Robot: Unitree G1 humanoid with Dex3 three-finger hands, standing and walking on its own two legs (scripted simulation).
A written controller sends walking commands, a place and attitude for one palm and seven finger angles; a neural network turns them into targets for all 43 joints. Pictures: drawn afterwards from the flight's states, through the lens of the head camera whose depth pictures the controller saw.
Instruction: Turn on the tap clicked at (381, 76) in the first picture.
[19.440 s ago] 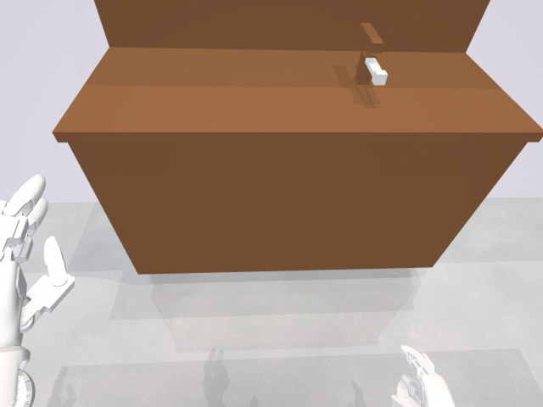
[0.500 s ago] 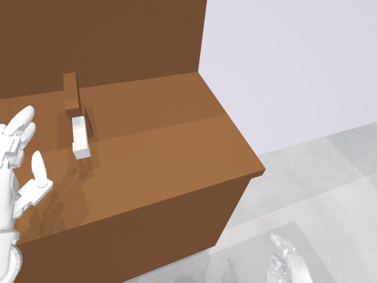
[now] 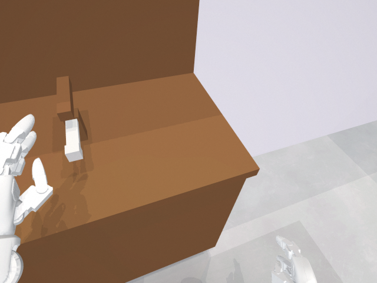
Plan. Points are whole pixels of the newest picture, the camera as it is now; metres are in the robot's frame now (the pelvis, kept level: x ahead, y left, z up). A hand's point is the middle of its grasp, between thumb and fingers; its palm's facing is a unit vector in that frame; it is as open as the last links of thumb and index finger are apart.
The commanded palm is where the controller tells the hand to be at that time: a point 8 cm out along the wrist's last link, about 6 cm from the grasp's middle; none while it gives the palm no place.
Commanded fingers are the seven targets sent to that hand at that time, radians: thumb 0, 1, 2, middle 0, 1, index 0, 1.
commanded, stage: shuffle to correct the standing spot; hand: left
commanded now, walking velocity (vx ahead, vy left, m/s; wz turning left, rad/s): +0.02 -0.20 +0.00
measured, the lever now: (74, 152) +0.34 +0.29 +0.08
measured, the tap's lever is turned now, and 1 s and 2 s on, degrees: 0 0 0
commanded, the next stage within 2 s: come to a stop and stand still in 0.42 s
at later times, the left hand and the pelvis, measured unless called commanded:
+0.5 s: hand (81, 184) +0.23 +0.20 +0.16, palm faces +0.36 -0.86 -0.37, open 7.5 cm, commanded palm +0.17 +0.23 +0.17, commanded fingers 0.00 0.90 0.90 -0.20 -0.30 -0.20 -0.30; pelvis +0.01 -0.05 +0.00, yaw +0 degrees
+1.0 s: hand (50, 165) +0.24 +0.25 +0.18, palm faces +0.49 -0.77 -0.41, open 7.5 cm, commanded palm +0.16 +0.23 +0.17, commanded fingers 0.00 0.90 0.90 -0.20 -0.30 -0.20 -0.30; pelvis +0.00 -0.05 +0.00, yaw +0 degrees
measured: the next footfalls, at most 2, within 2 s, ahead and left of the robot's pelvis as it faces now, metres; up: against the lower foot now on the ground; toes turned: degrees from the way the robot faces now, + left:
none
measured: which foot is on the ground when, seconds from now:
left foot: down 0.00-1.00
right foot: down 0.00-1.00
